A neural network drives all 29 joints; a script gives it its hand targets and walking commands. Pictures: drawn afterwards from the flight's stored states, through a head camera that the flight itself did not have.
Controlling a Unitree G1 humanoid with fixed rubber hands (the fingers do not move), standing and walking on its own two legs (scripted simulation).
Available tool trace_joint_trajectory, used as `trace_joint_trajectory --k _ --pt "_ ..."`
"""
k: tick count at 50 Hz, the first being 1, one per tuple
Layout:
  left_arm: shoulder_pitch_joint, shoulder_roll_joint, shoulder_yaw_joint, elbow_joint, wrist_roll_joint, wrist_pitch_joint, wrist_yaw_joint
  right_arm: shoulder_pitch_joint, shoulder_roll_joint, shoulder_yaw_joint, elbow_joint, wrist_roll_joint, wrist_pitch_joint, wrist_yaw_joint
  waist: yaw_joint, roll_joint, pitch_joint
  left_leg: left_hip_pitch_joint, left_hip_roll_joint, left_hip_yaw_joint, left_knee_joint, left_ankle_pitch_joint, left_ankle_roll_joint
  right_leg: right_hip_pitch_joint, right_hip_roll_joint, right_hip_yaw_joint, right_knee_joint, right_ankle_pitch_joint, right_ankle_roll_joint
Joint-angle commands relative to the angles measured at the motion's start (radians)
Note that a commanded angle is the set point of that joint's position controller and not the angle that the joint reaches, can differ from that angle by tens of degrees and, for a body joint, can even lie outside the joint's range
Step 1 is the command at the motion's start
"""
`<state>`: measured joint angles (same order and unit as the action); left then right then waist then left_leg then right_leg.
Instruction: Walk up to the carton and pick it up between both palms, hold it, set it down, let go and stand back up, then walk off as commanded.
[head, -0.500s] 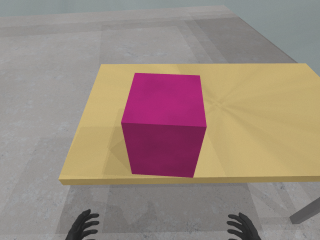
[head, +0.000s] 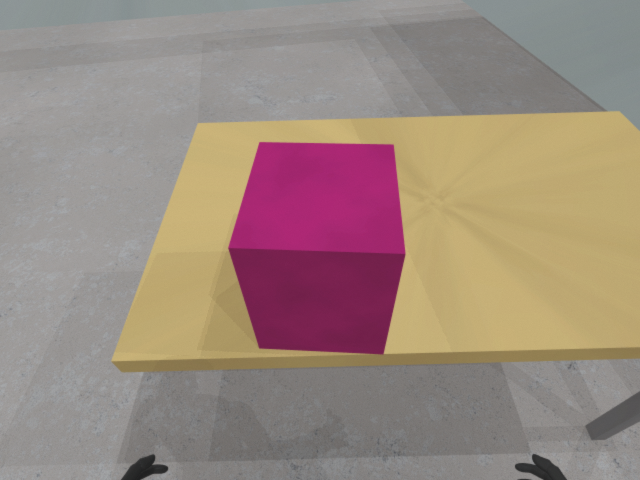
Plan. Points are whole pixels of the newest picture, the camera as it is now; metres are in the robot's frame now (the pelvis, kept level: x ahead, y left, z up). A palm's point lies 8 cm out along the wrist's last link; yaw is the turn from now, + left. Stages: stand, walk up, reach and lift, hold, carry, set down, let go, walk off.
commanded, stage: stand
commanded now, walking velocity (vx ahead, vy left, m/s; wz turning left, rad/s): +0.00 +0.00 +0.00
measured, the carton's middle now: (323, 251) +0.44 +0.03 +0.02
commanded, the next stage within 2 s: none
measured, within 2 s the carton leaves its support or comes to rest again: neither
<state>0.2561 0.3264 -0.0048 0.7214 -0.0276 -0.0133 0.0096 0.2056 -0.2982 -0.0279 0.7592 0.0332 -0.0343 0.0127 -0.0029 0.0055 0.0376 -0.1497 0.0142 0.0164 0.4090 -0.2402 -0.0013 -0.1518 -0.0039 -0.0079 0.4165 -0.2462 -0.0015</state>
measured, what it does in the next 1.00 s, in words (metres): stands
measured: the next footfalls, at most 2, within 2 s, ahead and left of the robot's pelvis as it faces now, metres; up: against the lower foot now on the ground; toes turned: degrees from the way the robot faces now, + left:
none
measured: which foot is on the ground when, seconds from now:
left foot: down 0.00-1.00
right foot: down 0.00-1.00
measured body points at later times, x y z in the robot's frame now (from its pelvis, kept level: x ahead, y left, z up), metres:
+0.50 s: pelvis +0.00 +0.00 +0.00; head +0.01 -0.01 +0.45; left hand +0.08 +0.29 -0.12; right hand +0.11 -0.28 -0.12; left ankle -0.01 +0.12 -0.74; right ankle -0.01 -0.12 -0.74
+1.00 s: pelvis +0.00 +0.00 +0.00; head +0.00 -0.01 +0.45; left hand +0.08 +0.29 -0.12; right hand +0.09 -0.28 -0.13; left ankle -0.01 +0.12 -0.74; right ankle -0.01 -0.12 -0.74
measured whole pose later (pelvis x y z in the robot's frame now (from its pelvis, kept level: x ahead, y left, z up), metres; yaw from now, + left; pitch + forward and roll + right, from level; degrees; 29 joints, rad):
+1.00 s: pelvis +0.00 +0.00 +0.00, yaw +0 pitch -1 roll +0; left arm 0.20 0.33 0.00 0.96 -0.03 -0.03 0.01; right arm 0.20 -0.30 -0.03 0.91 0.03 -0.03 0.00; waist 0.00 0.02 0.04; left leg -0.15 0.01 0.02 0.41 -0.23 0.00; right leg -0.15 0.00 -0.01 0.42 -0.24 0.00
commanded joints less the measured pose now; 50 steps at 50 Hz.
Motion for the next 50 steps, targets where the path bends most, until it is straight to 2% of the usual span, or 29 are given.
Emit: trace_joint_trajectory --k 1,4,7,8,11,12,14,15,19,20,22,23,24,26,28,31,32,34,35,36,38,40,42,43,46,47,48,49,50 --pt "-0.058 0.226 0.081 -0.027 0.076 -0.043 -0.010 -0.012 -0.234 -0.043 -0.009 -0.078 -0.011 -0.008 -0.008 0.055 -0.101 0.011 0.087 -0.105 -0.029 0.205 0.046 0.008 -0.103 0.084 -0.017 0.200 -0.049" --pt "-0.066 0.212 0.079 -0.014 0.069 -0.041 -0.009 -0.026 -0.254 -0.045 0.000 -0.075 -0.013 -0.010 0.002 0.090 -0.126 0.014 0.094 -0.107 -0.035 0.255 0.044 0.033 -0.105 0.073 -0.012 0.248 -0.047" --pt "-0.068 0.239 0.080 0.025 0.069 -0.040 -0.008 -0.045 -0.235 -0.043 -0.009 -0.068 -0.005 -0.007 -0.007 0.036 -0.134 0.042 0.097 -0.101 -0.038 0.272 0.046 0.024 -0.104 0.069 -0.013 0.264 -0.044" --pt "-0.062 0.238 0.075 0.019 0.072 -0.041 -0.005 -0.075 -0.236 -0.038 -0.002 -0.071 -0.010 -0.008 0.013 0.042 -0.112 0.021 0.098 -0.109 -0.034 0.240 0.047 0.026 -0.106 0.072 -0.019 0.235 -0.044" --pt "-0.091 0.227 0.066 0.048 0.060 -0.037 -0.013 -0.056 -0.265 -0.041 0.014 -0.076 -0.011 -0.012 -0.008 0.063 -0.118 0.026 0.098 -0.098 -0.050 0.212 0.036 0.027 -0.110 0.085 -0.041 0.236 -0.039" --pt "-0.060 0.234 0.075 0.061 0.062 -0.040 -0.009 -0.055 -0.247 -0.039 0.016 -0.076 -0.007 -0.012 0.010 0.078 -0.094 0.003 0.097 -0.105 -0.059 0.217 0.047 0.035 -0.108 0.088 -0.034 0.215 -0.041" --pt "-0.058 0.245 0.070 0.081 0.065 -0.038 -0.007 -0.062 -0.252 -0.041 0.021 -0.068 -0.010 -0.012 -0.005 0.028 -0.116 0.025 0.098 -0.114 -0.067 0.200 0.046 0.025 -0.113 0.077 -0.034 0.207 -0.045" --pt "-0.058 0.242 0.070 0.085 0.063 -0.038 -0.007 -0.043 -0.270 -0.041 0.040 -0.068 -0.001 -0.013 0.011 0.070 -0.092 0.024 0.098 -0.104 -0.062 0.210 0.045 0.026 -0.113 0.087 -0.045 0.207 -0.050" --pt "-0.068 0.247 0.071 0.100 0.061 -0.036 -0.007 -0.043 -0.249 -0.035 0.062 -0.063 -0.012 -0.008 0.013 0.047 -0.114 0.044 0.101 -0.103 -0.057 0.234 0.038 0.027 -0.114 0.082 -0.049 0.240 -0.046" --pt "-0.066 0.228 0.061 0.094 0.055 -0.040 -0.008 -0.048 -0.241 -0.031 0.052 -0.070 -0.011 -0.012 0.007 0.080 -0.118 0.042 0.108 -0.105 -0.061 0.254 0.046 0.033 -0.117 0.089 -0.043 0.245 -0.049" --pt "-0.099 0.242 0.060 0.118 0.059 -0.037 -0.007 -0.055 -0.265 -0.044 0.061 -0.069 -0.011 -0.014 -0.015 0.051 -0.105 0.046 0.111 -0.108 -0.081 0.261 0.043 0.033 -0.114 0.084 -0.046 0.253 -0.043" --pt "-0.076 0.222 0.059 0.123 0.052 -0.037 -0.007 -0.056 -0.262 -0.038 0.065 -0.066 -0.010 -0.014 0.016 0.088 -0.107 0.039 0.112 -0.101 -0.066 0.274 0.043 0.049 -0.119 0.089 -0.051 0.270 -0.040" --pt "-0.064 0.232 0.060 0.131 0.051 -0.041 -0.009 -0.037 -0.264 -0.038 0.070 -0.066 -0.007 -0.018 -0.001 0.047 -0.144 0.075 0.115 -0.115 -0.071 0.296 0.048 0.048 -0.120 0.082 -0.042 0.282 -0.047" --pt "-0.086 0.231 0.052 0.146 0.050 -0.042 -0.006 -0.050 -0.254 -0.037 0.068 -0.061 -0.014 -0.018 -0.006 0.059 -0.119 0.073 0.109 -0.111 -0.092 0.285 0.045 0.043 -0.115 0.079 -0.049 0.271 -0.038" --pt "-0.099 0.217 0.055 0.146 0.048 -0.038 -0.011 -0.048 -0.270 -0.038 0.086 -0.067 -0.010 -0.020 0.011 0.026 -0.129 0.067 0.113 -0.098 -0.063 0.319 0.042 0.056 -0.121 0.086 -0.052 0.311 -0.041" --pt "-0.076 0.240 0.058 0.166 0.050 -0.042 -0.002 -0.054 -0.247 -0.038 0.090 -0.065 -0.012 -0.022 0.007 0.086 -0.135 0.072 0.109 -0.103 -0.081 0.287 0.045 0.069 -0.124 0.091 -0.060 0.297 -0.048" --pt "-0.093 0.230 0.058 0.158 0.047 -0.040 -0.006 -0.052 -0.266 -0.035 0.104 -0.063 -0.015 -0.021 0.008 0.041 -0.147 0.079 0.111 -0.107 -0.079 0.320 0.037 0.073 -0.120 0.080 -0.057 0.321 -0.043" --pt "-0.079 0.214 0.050 0.180 0.044 -0.040 -0.006 -0.037 -0.256 -0.027 0.115 -0.059 -0.016 -0.019 0.012 0.079 -0.133 0.082 0.117 -0.106 -0.072 0.313 0.043 0.042 -0.131 0.102 -0.060 0.315 -0.046" --pt "-0.103 0.209 0.049 0.175 0.046 -0.038 -0.006 -0.070 -0.248 -0.028 0.100 -0.065 -0.015 -0.021 0.008 0.026 -0.105 0.070 0.120 -0.105 -0.070 0.297 0.038 0.031 -0.118 0.072 -0.056 0.283 -0.038" --pt "-0.107 0.211 0.043 0.178 0.046 -0.036 -0.003 -0.048 -0.257 -0.034 0.099 -0.061 -0.013 -0.022 0.002 0.062 -0.093 0.058 0.121 -0.104 -0.074 0.286 0.045 0.030 -0.124 0.089 -0.063 0.271 -0.042" --pt "-0.111 0.236 0.058 0.176 0.050 -0.036 -0.003 -0.067 -0.249 -0.028 0.119 -0.066 -0.009 -0.019 0.018 0.030 -0.097 0.030 0.120 -0.120 -0.097 0.226 0.049 0.034 -0.120 0.088 -0.070 0.219 -0.042" --pt "-0.097 0.239 0.052 0.187 0.045 -0.035 -0.008 -0.080 -0.262 -0.032 0.111 -0.068 -0.009 -0.017 0.019 0.083 -0.116 0.052 0.126 -0.117 -0.096 0.193 0.049 0.029 -0.121 0.099 -0.078 0.175 -0.045" --pt "-0.116 0.233 0.051 0.191 0.045 -0.040 -0.008 -0.061 -0.265 -0.033 0.130 -0.065 -0.007 -0.022 0.016 0.028 -0.064 0.021 0.117 -0.119 -0.115 0.171 0.042 0.019 -0.120 0.096 -0.088 0.195 -0.045" --pt "-0.119 0.234 0.049 0.193 0.051 -0.041 -0.005 -0.044 -0.260 -0.030 0.127 -0.067 -0.010 -0.023 -0.001 0.055 -0.076 0.036 0.114 -0.114 -0.112 0.186 0.046 0.035 -0.124 0.100 -0.089 0.203 -0.042" --pt "-0.112 0.248 0.051 0.202 0.049 -0.040 -0.005 -0.070 -0.260 -0.032 0.143 -0.062 -0.007 -0.018 0.019 0.072 -0.114 0.056 0.120 -0.116 -0.099 0.250 0.042 0.043 -0.125 0.101 -0.079 0.223 -0.050" --pt "-0.107 0.248 0.052 0.198 0.043 -0.041 -0.007 -0.067 -0.262 -0.029 0.141 -0.056 -0.011 -0.022 0.019 0.016 -0.115 0.061 0.122 -0.119 -0.098 0.247 0.042 0.050 -0.125 0.096 -0.085 0.224 -0.041" --pt "-0.130 0.241 0.051 0.200 0.045 -0.038 -0.007 -0.059 -0.275 -0.034 0.139 -0.057 -0.008 -0.023 0.004 0.080 -0.111 0.050 0.114 -0.105 -0.104 0.235 0.037 0.052 -0.123 0.100 -0.087 0.243 -0.041" --pt "-0.118 0.238 0.055 0.199 0.046 -0.039 -0.006 -0.046 -0.256 -0.025 0.144 -0.054 -0.015 -0.022 0.008 0.047 -0.106 0.048 0.112 -0.118 -0.107 0.222 0.033 0.040 -0.128 0.093 -0.076 0.234 -0.038" --pt "-0.139 0.225 0.046 0.204 0.048 -0.040 -0.008 -0.072 -0.266 -0.031 0.139 -0.061 -0.019 -0.023 0.003 0.068 -0.098 0.057 0.119 -0.109 -0.099 0.229 0.036 0.026 -0.124 0.099 -0.078 0.223 -0.040"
